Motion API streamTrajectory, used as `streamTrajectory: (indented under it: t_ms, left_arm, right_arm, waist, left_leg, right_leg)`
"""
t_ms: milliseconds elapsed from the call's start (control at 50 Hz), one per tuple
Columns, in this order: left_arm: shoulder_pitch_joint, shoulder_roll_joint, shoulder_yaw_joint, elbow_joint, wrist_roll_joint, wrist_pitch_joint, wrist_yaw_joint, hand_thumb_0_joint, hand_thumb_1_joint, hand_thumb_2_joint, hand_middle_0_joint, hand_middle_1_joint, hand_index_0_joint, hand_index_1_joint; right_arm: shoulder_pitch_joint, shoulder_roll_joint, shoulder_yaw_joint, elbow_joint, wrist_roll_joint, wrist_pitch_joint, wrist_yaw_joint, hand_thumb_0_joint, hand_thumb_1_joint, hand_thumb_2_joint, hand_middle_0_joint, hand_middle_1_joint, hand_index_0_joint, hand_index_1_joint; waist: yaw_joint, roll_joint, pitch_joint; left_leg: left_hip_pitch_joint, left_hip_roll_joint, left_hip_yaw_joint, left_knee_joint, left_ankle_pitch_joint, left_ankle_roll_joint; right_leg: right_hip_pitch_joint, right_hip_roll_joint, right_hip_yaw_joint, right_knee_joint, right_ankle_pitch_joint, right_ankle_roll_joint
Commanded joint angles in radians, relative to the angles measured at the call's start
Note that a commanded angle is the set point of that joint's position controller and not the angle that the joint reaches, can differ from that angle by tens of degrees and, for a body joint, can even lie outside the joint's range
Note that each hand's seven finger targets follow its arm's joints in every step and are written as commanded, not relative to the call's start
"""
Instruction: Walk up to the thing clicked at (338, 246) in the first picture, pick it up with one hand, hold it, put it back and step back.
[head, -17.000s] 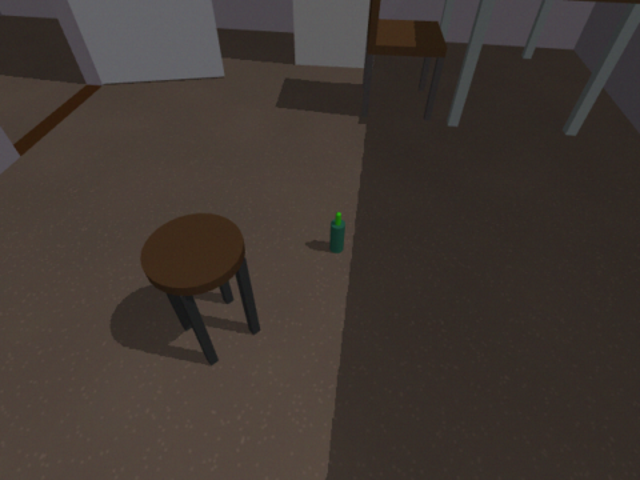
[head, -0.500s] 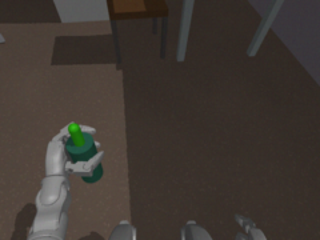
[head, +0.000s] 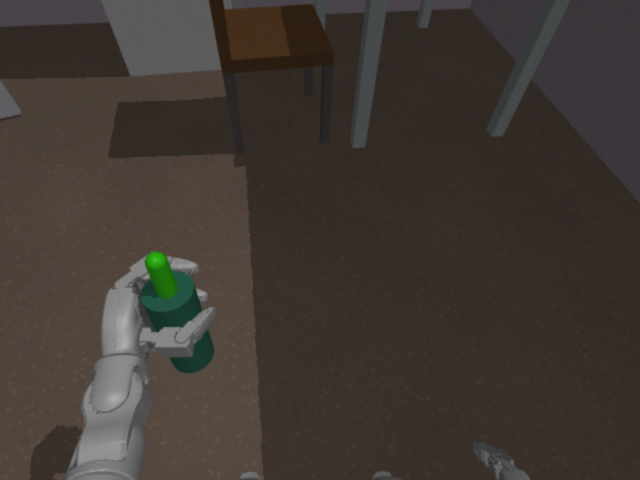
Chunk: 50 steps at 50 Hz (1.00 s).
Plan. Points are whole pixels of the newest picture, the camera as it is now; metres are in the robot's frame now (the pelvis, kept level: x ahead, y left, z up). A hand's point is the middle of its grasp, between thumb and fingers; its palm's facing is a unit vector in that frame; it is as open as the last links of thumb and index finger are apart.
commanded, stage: lift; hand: left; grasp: from the side
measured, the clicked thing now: (176, 312) +0.34 +0.18 +0.02
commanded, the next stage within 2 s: hold in 0.08 s
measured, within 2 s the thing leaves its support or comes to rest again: neither
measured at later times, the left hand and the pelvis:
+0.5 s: hand (180, 308) +0.33 +0.17 +0.05, palm faces +0.10 -0.99 -0.02, open 8.3 cm; pelvis +0.00 +0.00 +0.01, yaw +0 degrees
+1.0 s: hand (173, 305) +0.32 +0.17 +0.06, palm faces +0.10 -1.00 -0.01, open 8.3 cm; pelvis +0.00 +0.00 +0.02, yaw +0 degrees
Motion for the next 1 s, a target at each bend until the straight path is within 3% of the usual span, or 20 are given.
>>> streamTrajectory:
  t_ms: [0, 120, 160, 220, 280, 320, 360, 440, 460, 480, 540, 600, 660, 720, 740, 800, 860, 920, 940, 980]
  left_arm:
    - [-0.306, 0.155, 0.072, -0.286, -0.032, -0.113, -0.005, 0.0, 0.365, 1.252, -1.233, -1.354, -1.247, -1.353]
    - [-0.303, 0.122, 0.045, -0.261, -0.034, -0.109, -0.016, 0.0, 0.357, 1.254, -1.237, -1.361, -1.25, -1.361]
    - [-0.314, 0.139, 0.056, -0.286, -0.031, -0.113, -0.014, 0.0, 0.361, 1.255, -1.243, -1.359, -1.254, -1.361]
    - [-0.298, 0.124, 0.061, -0.267, -0.035, -0.111, -0.012, 0.0, 0.359, 1.159, -1.245, -1.328, -1.261, -1.32]
    - [-0.322, 0.147, 0.08, -0.285, -0.031, -0.123, -0.005, 0.0, 0.385, 1.176, -1.231, -1.331, -1.247, -1.323]
    - [-0.318, 0.117, 0.049, -0.288, -0.028, -0.126, -0.003, 0.0, 0.397, 1.188, -1.248, -1.346, -1.264, -1.338]
    - [-0.296, 0.116, 0.052, -0.245, -0.029, -0.125, -0.008, 0.0, 0.354, 1.184, -1.257, -1.355, -1.274, -1.348]
    - [-0.352, 0.152, 0.061, -0.333, -0.023, -0.139, -0.008, 0.0, 0.352, 1.165, -1.245, -1.34, -1.262, -1.332]
    - [-0.296, 0.109, 0.04, -0.267, -0.025, -0.132, -0.012, 0.0, 0.351, 1.167, -1.249, -1.344, -1.265, -1.337]
    - [-0.332, 0.138, 0.065, -0.318, -0.027, -0.137, -0.008, 0.0, 0.369, 1.172, -1.243, -1.342, -1.26, -1.334]
    - [-0.323, 0.111, 0.045, -0.274, -0.028, -0.131, -0.004, 0.0, 0.379, 1.187, -1.236, -1.348, -1.254, -1.339]
    - [-0.346, 0.149, 0.066, -0.309, -0.027, -0.134, -0.005, 0.0, 0.387, 1.187, -1.241, -1.351, -1.259, -1.341]
    - [-0.336, 0.122, 0.044, -0.28, -0.026, -0.124, -0.011, 0.0, 0.416, 1.192, -1.24, -1.346, -1.258, -1.337]
    - [-0.34, 0.134, 0.061, -0.253, -0.025, -0.119, -0.004, 0.0, 0.387, 1.204, -1.261, -1.365, -1.277, -1.359]
    - [-0.348, 0.119, 0.043, -0.25, -0.026, -0.117, -0.007, 0.0, 0.39, 1.193, -1.253, -1.351, -1.269, -1.344]
    - [-0.337, 0.114, 0.038, -0.229, -0.024, -0.118, -0.01, 0.0, 0.385, 1.195, -1.256, -1.364, -1.275, -1.354]
    - [-0.36, 0.152, 0.06, -0.295, -0.023, -0.127, -0.006, 0.0, 0.39, 1.194, -1.258, -1.355, -1.275, -1.347]
    - [-0.344, 0.126, 0.051, -0.299, -0.033, -0.126, -0.003, 0.0, 0.361, 1.183, -1.245, -1.349, -1.262, -1.341]
    - [-0.316, 0.101, 0.035, -0.228, -0.031, -0.118, -0.003, 0.0, 0.359, 1.188, -1.245, -1.351, -1.262, -1.344]
    - [-0.35, 0.134, 0.061, -0.27, -0.026, -0.124, 0.004, 0.0, 0.358, 1.191, -1.236, -1.35, -1.252, -1.343]
  right_arm:
    - [0.0, -0.129, -0.05, -0.109, 0.007, -0.039, -0.016, 0.0, -0.896, -0.897, 0.2, 0.3, 0.2, 0.3]
    - [0.0, -0.133, -0.054, -0.109, 0.007, -0.036, -0.014, 0.0, -0.899, -0.898, 0.2, 0.3, 0.2, 0.3]
    - [0.002, -0.134, -0.057, -0.106, 0.007, -0.033, -0.013, 0.0, -0.897, -0.898, 0.2, 0.3, 0.2, 0.3]
    - [0.007, -0.127, -0.056, -0.105, 0.005, -0.03, -0.008, 0.0, -0.908, -0.897, 0.2, 0.3, 0.2, 0.3]
    - [-0.001, -0.132, -0.06, -0.111, 0.004, -0.022, -0.005, 0.0, -0.902, -0.897, 0.2, 0.3, 0.2, 0.3]
    - [-0.006, -0.123, -0.055, -0.116, 0.002, -0.022, -0.004, 0.0, -0.907, -0.898, 0.2, 0.3, 0.2, 0.3]
    - [-0.022, -0.133, -0.057, -0.124, 0.005, -0.025, -0.006, 0.0, -0.908, -0.898, 0.2, 0.3, 0.2, 0.3]
    - [-0.019, -0.131, -0.058, -0.124, 0.005, -0.023, -0.009, 0.0, -0.911, -0.899, 0.2, 0.3, 0.2, 0.3]
    - [-0.018, -0.125, -0.053, -0.126, 0.003, -0.023, -0.008, 0.0, -0.917, -0.901, 0.2, 0.3, 0.2, 0.3]
    - [-0.016, -0.128, -0.058, -0.121, 0.002, -0.024, -0.008, 0.0, -0.908, -0.899, 0.2, 0.3, 0.2, 0.3]
    - [-0.022, -0.127, -0.053, -0.125, 0.003, -0.027, -0.005, 0.0, -0.904, -0.899, 0.2, 0.3, 0.2, 0.3]
    - [-0.024, -0.127, -0.052, -0.119, 0.003, -0.024, -0.011, 0.0, -0.903, -0.898, 0.2, 0.3, 0.2, 0.3]
    - [-0.025, -0.12, -0.047, -0.111, 0.002, -0.026, -0.013, 0.0, -0.898, -0.898, 0.2, 0.3, 0.2, 0.3]
    - [-0.032, -0.127, -0.054, -0.108, 0.007, -0.027, -0.014, 0.0, -0.902, -0.899, 0.2, 0.3, 0.2, 0.3]
    - [-0.034, -0.124, -0.05, -0.114, 0.006, -0.027, -0.013, 0.0, -0.9, -0.898, 0.2, 0.3, 0.2, 0.3]
    - [-0.03, -0.128, -0.055, -0.11, 0.008, -0.027, -0.007, 0.0, -0.9, -0.898, 0.2, 0.3, 0.2, 0.3]
    - [-0.035, -0.127, -0.056, -0.117, 0.009, -0.027, -0.007, 0.0, -0.9, -0.898, 0.2, 0.3, 0.2, 0.3]
    - [-0.032, -0.122, -0.052, -0.113, 0.009, -0.031, -0.005, 0.0, -0.904, -0.899, 0.2, 0.3, 0.2, 0.3]
    - [-0.03, -0.128, -0.055, -0.11, 0.012, -0.032, -0.005, 0.0, -0.907, -0.901, 0.2, 0.3, 0.2, 0.3]
    - [-0.03, -0.13, -0.058, -0.109, 0.01, -0.031, -0.005, 0.0, -0.904, -0.9, 0.2, 0.3, 0.2, 0.3]
  waist:
    - [0.004, 0.019, -0.324]
    - [-0.001, 0.023, -0.32]
    - [0.002, 0.019, -0.317]
    - [0.007, 0.009, -0.313]
    - [0.016, 0.026, -0.312]
    - [0.007, 0.015, -0.296]
    - [0.004, 0.006, -0.267]
    - [0.009, 0.027, -0.302]
    - [0.001, -0.001, -0.3]
    - [0.01, 0.025, -0.311]
    - [0.002, 0.023, -0.285]
    - [0.006, 0.023, -0.285]
    - [-0.003, 0.01, -0.256]
    - [0.003, 0.0, -0.241]
    - [0.0, -0.004, -0.229]
    - [0.004, 0.021, -0.231]
    - [0.014, 0.022, -0.267]
    - [0.013, 0.01, -0.261]
    - [0.0, -0.002, -0.244]
    - [0.009, 0.022, -0.267]
  left_leg:
    - [0.221, -0.042, 0.011, -0.143, 0.303, 0.027]
    - [0.263, -0.037, 0.012, -0.15, 0.372, 0.026]
    - [0.273, -0.037, 0.011, -0.157, 0.388, 0.024]
    - [0.267, -0.037, 0.011, -0.164, 0.402, 0.026]
    - [0.276, -0.038, 0.015, -0.179, 0.372, 0.022]
    - [0.266, -0.04, 0.016, -0.187, 0.346, 0.023]
    - [0.27, -0.04, 0.017, -0.194, 0.333, 0.024]
    - [0.295, -0.042, 0.023, -0.201, 0.34, 0.025]
    - [0.291, -0.042, 0.019, -0.199, 0.341, 0.026]
    - [0.295, -0.043, 0.021, -0.202, 0.34, 0.025]
    - [0.296, -0.041, 0.019, -0.218, 0.314, 0.023]
    - [0.298, -0.044, 0.021, -0.224, 0.294, 0.025]
    - [0.297, -0.046, 0.026, -0.226, 0.303, 0.027]
    - [0.297, -0.045, 0.026, -0.242, 0.274, 0.028]
    - [0.295, -0.045, 0.025, -0.247, 0.265, 0.028]
    - [0.319, -0.039, 0.018, -0.255, 0.282, 0.02]
    - [0.326, -0.044, 0.022, -0.259, 0.286, 0.022]
    - [0.322, -0.044, 0.024, -0.258, 0.289, 0.023]
    - [0.328, -0.041, 0.02, -0.261, 0.294, 0.023]
    - [0.342, -0.038, 0.018, -0.258, 0.318, 0.02]
  right_leg:
    - [0.192, 0.025, 0.001, -0.137, 0.353, -0.018]
    - [0.202, 0.029, -0.001, -0.147, 0.406, -0.018]
    - [0.217, 0.029, -0.003, -0.15, 0.418, -0.018]
    - [0.238, 0.029, -0.005, -0.155, 0.435, -0.019]
    - [0.233, 0.028, -0.005, -0.165, 0.399, -0.02]
    - [0.24, 0.027, -0.004, -0.176, 0.384, -0.018]
    - [0.234, 0.027, -0.003, -0.183, 0.373, -0.017]
    - [0.262, 0.022, 0.005, -0.192, 0.39, -0.015]
    - [0.27, 0.025, 0.0, -0.196, 0.387, -0.014]
    - [0.271, 0.023, 0.002, -0.197, 0.389, -0.015]
    - [0.255, 0.027, -0.003, -0.206, 0.355, -0.018]
    - [0.267, 0.024, 0.002, -0.222, 0.344, -0.015]
    - [0.274, 0.02, 0.006, -0.231, 0.364, -0.009]
    - [0.269, 0.019, 0.004, -0.244, 0.332, -0.011]
    - [0.269, 0.021, 0.001, -0.247, 0.32, -0.013]
    - [0.26, 0.027, -0.008, -0.236, 0.318, -0.019]
    - [0.297, 0.023, -0.004, -0.249, 0.326, -0.017]
    - [0.304, 0.023, -0.003, -0.25, 0.334, -0.014]
    - [0.283, 0.026, -0.006, -0.248, 0.335, -0.015]
    - [0.287, 0.027, -0.007, -0.241, 0.351, -0.018]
